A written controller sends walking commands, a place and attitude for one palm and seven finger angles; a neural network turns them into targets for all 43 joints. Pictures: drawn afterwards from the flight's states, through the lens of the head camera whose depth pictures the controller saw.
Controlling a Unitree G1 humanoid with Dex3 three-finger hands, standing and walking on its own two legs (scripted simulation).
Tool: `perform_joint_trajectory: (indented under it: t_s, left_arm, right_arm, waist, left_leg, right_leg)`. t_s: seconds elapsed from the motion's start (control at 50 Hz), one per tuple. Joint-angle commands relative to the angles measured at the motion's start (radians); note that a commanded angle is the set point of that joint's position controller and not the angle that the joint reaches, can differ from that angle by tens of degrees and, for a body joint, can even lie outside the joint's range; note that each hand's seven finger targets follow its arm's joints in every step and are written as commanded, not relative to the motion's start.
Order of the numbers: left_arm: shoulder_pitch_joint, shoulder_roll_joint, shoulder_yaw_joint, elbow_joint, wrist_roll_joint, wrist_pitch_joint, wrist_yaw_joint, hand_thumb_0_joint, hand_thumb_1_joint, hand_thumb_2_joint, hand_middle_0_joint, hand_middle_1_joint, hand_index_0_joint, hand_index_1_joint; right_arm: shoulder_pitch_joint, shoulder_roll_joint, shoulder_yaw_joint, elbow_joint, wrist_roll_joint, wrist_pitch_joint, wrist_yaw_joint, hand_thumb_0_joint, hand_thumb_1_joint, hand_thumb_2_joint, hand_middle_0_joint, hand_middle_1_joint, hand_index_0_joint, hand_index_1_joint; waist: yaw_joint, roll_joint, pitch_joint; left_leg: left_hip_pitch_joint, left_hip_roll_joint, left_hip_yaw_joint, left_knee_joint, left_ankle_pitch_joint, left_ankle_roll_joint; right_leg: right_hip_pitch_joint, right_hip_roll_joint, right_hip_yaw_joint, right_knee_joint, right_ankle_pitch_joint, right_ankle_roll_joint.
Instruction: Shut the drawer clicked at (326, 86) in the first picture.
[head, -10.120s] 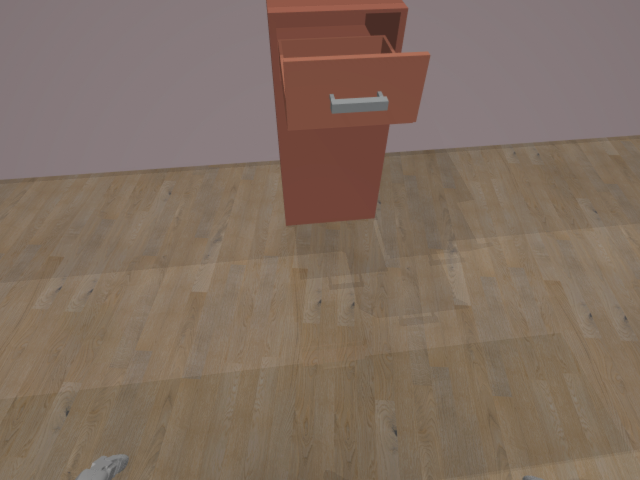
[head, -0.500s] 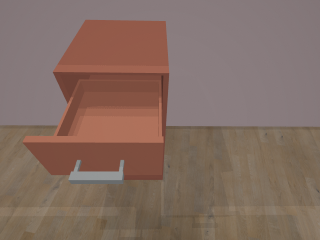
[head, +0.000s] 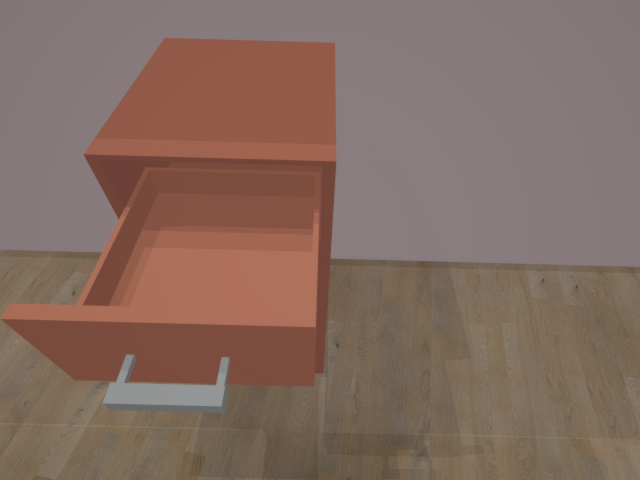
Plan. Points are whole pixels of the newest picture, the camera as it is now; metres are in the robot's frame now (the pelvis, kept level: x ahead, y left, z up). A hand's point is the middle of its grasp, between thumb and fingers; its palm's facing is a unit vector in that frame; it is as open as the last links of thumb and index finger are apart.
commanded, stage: come to a stop and stand still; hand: left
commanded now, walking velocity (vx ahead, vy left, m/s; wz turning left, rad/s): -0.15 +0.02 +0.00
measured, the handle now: (172, 380) +0.23 +0.20 +0.00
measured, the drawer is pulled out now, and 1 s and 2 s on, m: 0.29 0.29 0.29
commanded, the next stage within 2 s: look again from close up in 1.12 s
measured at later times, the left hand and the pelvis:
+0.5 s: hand out of the picture -0.01 +0.15 -0.16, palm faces +0.08 -0.97 -0.23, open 7.3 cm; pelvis -0.03 -0.04 +0.01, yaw +2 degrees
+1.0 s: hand out of the picture -0.05 +0.13 -0.16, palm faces +0.05 -0.99 -0.16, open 7.4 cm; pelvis -0.02 -0.02 +0.01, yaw +0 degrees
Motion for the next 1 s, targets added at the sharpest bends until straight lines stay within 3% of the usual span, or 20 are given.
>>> perform_joint_trajectory:
  t_s: [0.0,0.02,0.04,0.06,0.08,0.1,0.12,0.16,0.22,0.26,0.34,0.46,0.52,0.56,0.62,0.66,0.7,0.8,0.92,0.98]
  left_arm:
    - [0.005,0.057,0.018,-0.087,-0.009,-0.014,0.008,0.000,0.900,0.900,-0.200,-0.300,-0.200,-0.300]
    - [0.076,0.059,0.023,-0.062,-0.006,-0.016,0.008,0.000,0.900,0.900,-0.200,-0.300,-0.200,-0.300]
    - [0.130,0.086,0.028,-0.041,-0.001,-0.023,0.009,0.000,0.900,0.900,-0.200,-0.300,-0.200,-0.300]
    - [0.122,0.122,0.031,-0.040,-0.002,-0.025,0.011,0.000,0.900,0.900,-0.200,-0.300,-0.200,-0.300]
    - [0.074,0.141,0.026,-0.047,-0.003,-0.024,0.010,0.000,0.900,0.900,-0.200,-0.300,-0.200,-0.300]
    - [0.028,0.151,0.023,-0.058,-0.002,-0.015,0.006,0.000,0.900,0.900,-0.200,-0.300,-0.200,-0.300]
    - [-0.016,0.142,0.022,-0.080,-0.003,-0.008,0.005,0.000,0.900,0.900,-0.200,-0.300,-0.200,-0.300]
    - [-0.016,0.125,0.022,-0.092,-0.002,-0.008,0.009,0.000,0.900,0.900,-0.200,-0.300,-0.200,-0.300]
    - [0.012,0.159,0.035,-0.108,-0.006,-0.016,0.020,0.000,0.900,0.900,-0.200,-0.300,-0.200,-0.300]
    - [0.002,0.179,0.040,-0.116,-0.004,-0.011,0.023,0.000,0.900,0.900,-0.200,-0.300,-0.200,-0.300]
    - [-0.033,0.184,0.040,-0.129,0.004,-0.005,0.022,0.000,0.900,0.900,-0.200,-0.300,-0.200,-0.300]
    - [-0.065,0.179,0.040,-0.135,0.011,0.005,0.002,0.000,0.900,0.900,-0.200,-0.300,-0.200,-0.300]
    - [-0.048,0.175,0.042,-0.132,0.013,0.009,-0.006,0.000,0.900,0.900,-0.200,-0.300,-0.200,-0.300]
    - [-0.038,0.160,0.040,-0.133,0.011,0.010,-0.010,0.000,0.900,0.900,-0.200,-0.300,-0.200,-0.300]
    - [-0.003,0.119,0.027,-0.125,0.011,0.002,-0.015,0.000,0.900,0.900,-0.200,-0.300,-0.200,-0.300]
    - [0.024,0.096,0.018,-0.112,0.009,-0.003,-0.016,0.000,0.900,0.900,-0.200,-0.300,-0.200,-0.300]
    - [0.063,0.086,0.011,-0.095,0.007,-0.013,-0.013,0.000,0.900,0.900,-0.200,-0.300,-0.200,-0.300]
    - [0.084,0.075,0.004,-0.062,0.000,-0.017,-0.004,0.000,0.900,0.900,-0.200,-0.300,-0.200,-0.300]
    - [0.099,0.059,0.001,-0.047,-0.005,-0.022,0.006,0.000,0.900,0.900,-0.200,-0.300,-0.200,-0.300]
    - [0.094,0.049,-0.001,-0.045,-0.005,-0.021,0.008,0.000,0.900,0.900,-0.200,-0.300,-0.200,-0.300]
  right_arm:
    - [0.083,-0.133,-0.010,0.001,0.005,0.022,-0.016,0.000,-0.900,-0.900,0.200,0.300,0.200,0.300]
    - [0.038,-0.135,-0.012,-0.023,0.011,0.027,-0.014,0.000,-0.900,-0.900,0.200,0.300,0.200,0.300]
    - [0.018,-0.127,-0.017,-0.041,0.020,0.029,-0.011,0.000,-0.900,-0.900,0.200,0.300,0.200,0.300]
    - [0.029,-0.104,-0.017,-0.051,0.023,0.035,-0.006,0.000,-0.900,-0.900,0.200,0.300,0.200,0.300]
    - [0.057,-0.085,-0.018,-0.039,0.026,0.038,0.000,0.000,-0.900,-0.900,0.200,0.300,0.200,0.300]
    - [0.080,-0.065,-0.021,-0.023,0.026,0.039,0.006,0.000,-0.900,-0.900,0.200,0.300,0.200,0.300]
    - [0.064,-0.050,-0.016,-0.020,0.019,0.053,0.005,0.000,-0.900,-0.900,0.200,0.300,0.200,0.300]
    - [0.065,-0.057,-0.015,-0.022,0.013,0.055,0.002,0.000,-0.900,-0.900,0.200,0.300,0.200,0.300]
    - [0.061,-0.095,-0.021,-0.036,0.018,0.051,-0.001,0.000,-0.900,-0.900,0.200,0.300,0.200,0.300]
    - [0.037,-0.090,-0.023,-0.049,0.021,0.057,0.001,0.000,-0.900,-0.900,0.200,0.300,0.200,0.300]
    - [0.027,-0.081,-0.021,-0.059,0.014,0.068,0.008,0.000,-0.900,-0.900,0.200,0.300,0.200,0.300]
    - [0.070,-0.081,-0.014,-0.041,-0.002,0.071,0.026,0.000,-0.900,-0.900,0.200,0.300,0.200,0.300]
    - [0.112,-0.080,-0.013,-0.036,-0.007,0.068,0.030,0.000,-0.900,-0.900,0.200,0.300,0.200,0.300]
    - [0.133,-0.077,-0.012,-0.033,-0.007,0.063,0.026,0.000,-0.900,-0.900,0.200,0.300,0.200,0.300]
    - [0.135,-0.081,-0.007,-0.038,-0.005,0.046,0.022,0.000,-0.900,-0.900,0.200,0.300,0.200,0.300]
    - [0.131,-0.075,-0.002,-0.035,0.001,0.035,0.017,0.000,-0.900,-0.900,0.200,0.300,0.200,0.300]
    - [0.137,-0.070,0.003,-0.032,0.007,0.023,0.013,0.000,-0.900,-0.900,0.200,0.300,0.200,0.300]
    - [0.178,-0.044,0.011,-0.001,0.014,0.020,0.005,0.000,-0.900,-0.900,0.200,0.300,0.200,0.300]
    - [0.189,-0.026,0.011,0.024,0.018,0.014,-0.002,0.000,-0.900,-0.900,0.200,0.300,0.200,0.300]
    - [0.184,-0.021,0.008,0.025,0.019,0.015,-0.004,0.000,-0.900,-0.900,0.200,0.300,0.200,0.300]
  waist:
    - [0.032,0.128,0.052]
    - [0.062,0.075,0.022]
    - [0.066,-0.010,-0.005]
    - [0.044,-0.092,-0.008]
    - [0.017,-0.098,0.004]
    - [-0.002,-0.025,0.036]
    - [-0.002,-0.079,0.111]
    - [0.005,-0.082,0.111]
    - [0.023,-0.038,-0.072]
    - [0.026,-0.033,-0.088]
    - [0.018,-0.078,-0.064]
    - [0.010,-0.019,0.086]
    - [0.005,-0.004,0.126]
    - [0.002,0.047,0.128]
    - [0.014,0.104,0.134]
    - [0.027,0.088,0.126]
    - [0.034,0.069,0.082]
    - [0.021,-0.007,0.085]
    - [0.015,0.017,0.036]
    - [0.012,0.016,0.043]
  left_leg:
    - [0.118,0.262,-0.169,-0.072,1.278,0.125]
    - [0.063,0.209,-0.135,-0.013,1.104,0.076]
    - [-0.020,0.153,-0.099,0.030,0.840,0.021]
    - [-0.107,0.102,-0.077,0.002,0.510,-0.018]
    - [-0.133,0.066,-0.060,-0.048,0.223,-0.040]
    - [-0.105,0.057,-0.065,-0.114,0.124,-0.039]
    - [-0.100,0.078,-0.059,-0.121,0.176,-0.037]
    - [-0.074,0.102,-0.068,-0.133,0.329,-0.032]
    - [-0.046,0.112,-0.050,-0.099,0.479,-0.040]
    - [-0.055,0.101,-0.036,-0.092,0.393,-0.047]
    - [-0.054,0.087,-0.015,-0.109,0.200,-0.052]
    - [-0.036,0.082,-0.012,-0.153,0.056,-0.026]
    - [-0.067,0.075,-0.014,-0.156,-0.015,-0.011]
    - [-0.077,0.090,-0.042,-0.200,-0.049,0.003]
    - [-0.155,0.136,-0.106,-0.263,-0.070,0.024]
    - [-0.167,0.154,-0.126,-0.274,-0.013,0.032]
    - [-0.143,0.149,-0.105,-0.231,0.122,0.023]
    - [-0.096,0.133,-0.067,-0.183,0.245,0.003]
    - [-0.051,0.140,-0.061,-0.175,0.375,-0.007]
    - [-0.046,0.144,-0.063,-0.181,0.389,-0.009]
  right_leg:
    - [-0.073,-0.025,0.041,-0.198,0.072,0.007]
    - [0.045,-0.017,0.037,-0.336,0.308,0.011]
    - [0.143,-0.049,0.097,-0.369,0.619,0.000]
    - [0.204,-0.130,0.188,-0.347,0.893,-0.047]
    - [0.175,-0.215,0.219,-0.328,0.974,-0.095]
    - [0.083,-0.218,0.192,-0.333,0.834,-0.093]
    - [0.016,-0.170,0.183,-0.348,0.696,-0.079]
    - [0.022,-0.128,0.167,-0.329,0.734,-0.058]
    - [0.197,-0.151,0.177,-0.272,1.022,-0.052]
    - [0.208,-0.172,0.200,-0.289,1.007,-0.070]
    - [0.145,-0.191,0.238,-0.383,0.740,-0.080]
    - [-0.059,-0.113,0.232,-0.543,0.026,-0.052]
    - [-0.121,-0.093,0.229,-0.550,-0.111,-0.045]
    - [-0.134,-0.065,0.201,-0.510,-0.103,-0.042]
    - [-0.070,-0.022,0.141,-0.411,0.047,-0.033]
    - [-0.024,-0.013,0.122,-0.382,0.152,-0.031]
    - [0.024,-0.033,0.133,-0.377,0.255,-0.035]
    - [0.025,-0.058,0.151,-0.383,0.374,-0.042]
    - [0.068,-0.066,0.144,-0.361,0.532,-0.040]
    - [0.065,-0.065,0.144,-0.365,0.545,-0.037]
